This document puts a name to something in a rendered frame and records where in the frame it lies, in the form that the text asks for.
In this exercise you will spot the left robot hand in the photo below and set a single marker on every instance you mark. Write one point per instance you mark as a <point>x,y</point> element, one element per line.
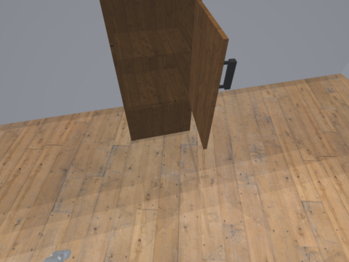
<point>59,256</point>

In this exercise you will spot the cupboard door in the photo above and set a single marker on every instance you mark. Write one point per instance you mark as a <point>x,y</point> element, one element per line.
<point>209,47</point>

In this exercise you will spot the handle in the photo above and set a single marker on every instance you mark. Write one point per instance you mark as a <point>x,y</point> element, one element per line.
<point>231,65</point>

